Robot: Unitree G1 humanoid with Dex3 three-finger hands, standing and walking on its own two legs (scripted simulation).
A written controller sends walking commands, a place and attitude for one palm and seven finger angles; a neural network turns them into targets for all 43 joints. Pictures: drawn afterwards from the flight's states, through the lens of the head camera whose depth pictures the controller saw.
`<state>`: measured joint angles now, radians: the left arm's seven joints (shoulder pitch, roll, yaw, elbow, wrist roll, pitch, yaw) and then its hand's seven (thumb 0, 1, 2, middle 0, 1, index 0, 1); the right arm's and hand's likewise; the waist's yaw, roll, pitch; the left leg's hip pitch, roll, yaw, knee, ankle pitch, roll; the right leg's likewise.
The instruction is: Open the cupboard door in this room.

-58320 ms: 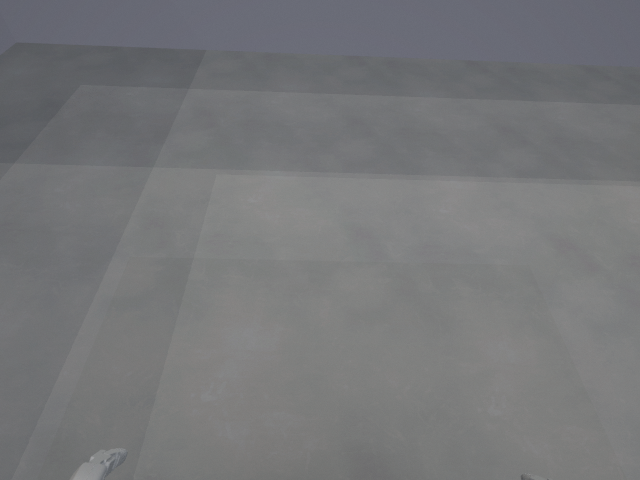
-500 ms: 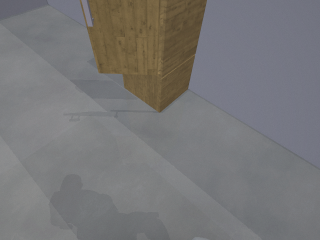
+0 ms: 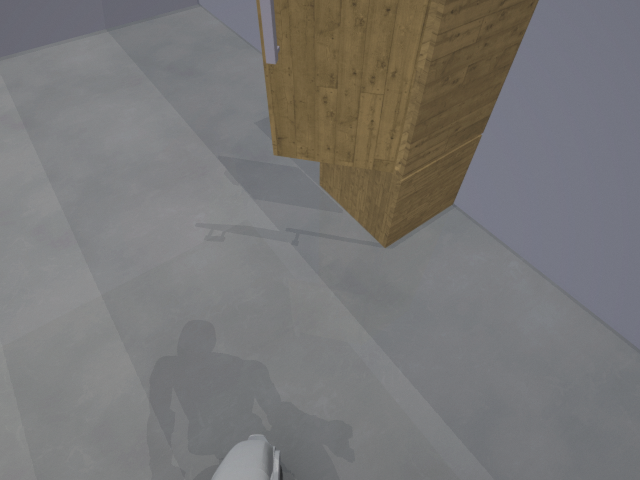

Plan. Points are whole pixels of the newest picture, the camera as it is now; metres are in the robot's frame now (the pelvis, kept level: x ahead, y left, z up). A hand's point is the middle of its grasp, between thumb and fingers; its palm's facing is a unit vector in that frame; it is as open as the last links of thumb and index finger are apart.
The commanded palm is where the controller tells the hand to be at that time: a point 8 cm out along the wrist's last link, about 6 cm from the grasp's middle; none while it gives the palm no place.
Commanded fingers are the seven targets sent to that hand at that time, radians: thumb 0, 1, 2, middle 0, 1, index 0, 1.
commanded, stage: take the last steps up to it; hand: left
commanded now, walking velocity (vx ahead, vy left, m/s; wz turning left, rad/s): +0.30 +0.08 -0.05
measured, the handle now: (271, 23) +1.01 +0.21 +0.06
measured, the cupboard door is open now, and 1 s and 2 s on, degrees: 42 42 42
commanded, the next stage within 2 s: come to a stop and stand still in 0.94 s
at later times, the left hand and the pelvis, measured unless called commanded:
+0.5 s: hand (202, 350) +0.31 +0.22 -0.14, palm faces -0.08 -0.98 -0.20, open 7.4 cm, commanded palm none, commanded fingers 0.00 0.90 0.90 -0.20 -0.30 -0.20 -0.30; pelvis +0.17 +0.06 +0.00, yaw -5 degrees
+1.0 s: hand (211, 348) +0.33 +0.22 -0.19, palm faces +0.02 -0.99 -0.15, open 7.3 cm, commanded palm none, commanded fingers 0.00 0.90 0.90 -0.20 -0.30 -0.20 -0.30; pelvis +0.36 +0.05 -0.01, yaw -4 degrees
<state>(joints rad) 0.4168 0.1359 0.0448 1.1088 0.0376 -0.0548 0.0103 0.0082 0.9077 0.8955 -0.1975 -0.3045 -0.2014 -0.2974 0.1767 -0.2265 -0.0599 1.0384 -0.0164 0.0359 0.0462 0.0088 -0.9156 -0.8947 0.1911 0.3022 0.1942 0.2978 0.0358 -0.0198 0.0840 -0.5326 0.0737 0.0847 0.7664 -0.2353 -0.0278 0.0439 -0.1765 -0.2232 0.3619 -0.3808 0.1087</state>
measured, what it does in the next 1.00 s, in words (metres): walks ahead: left foot, then right foot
